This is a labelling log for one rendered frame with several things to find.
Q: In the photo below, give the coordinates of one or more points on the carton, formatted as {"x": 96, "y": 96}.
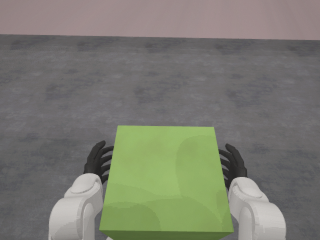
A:
{"x": 166, "y": 183}

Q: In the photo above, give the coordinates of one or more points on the robot left hand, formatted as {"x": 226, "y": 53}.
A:
{"x": 95, "y": 162}

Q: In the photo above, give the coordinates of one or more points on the right robot forearm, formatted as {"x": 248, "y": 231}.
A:
{"x": 258, "y": 218}

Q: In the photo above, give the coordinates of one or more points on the left robot forearm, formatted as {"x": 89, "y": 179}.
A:
{"x": 73, "y": 217}

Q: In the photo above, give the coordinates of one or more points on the robot right hand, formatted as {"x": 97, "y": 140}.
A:
{"x": 235, "y": 165}

